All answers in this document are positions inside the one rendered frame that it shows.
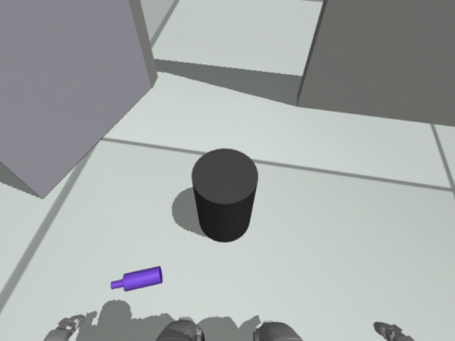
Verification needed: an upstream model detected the right robot hand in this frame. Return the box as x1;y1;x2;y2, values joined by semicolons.
373;322;414;341

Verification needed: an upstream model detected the left robot hand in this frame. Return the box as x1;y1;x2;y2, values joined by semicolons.
44;315;85;341

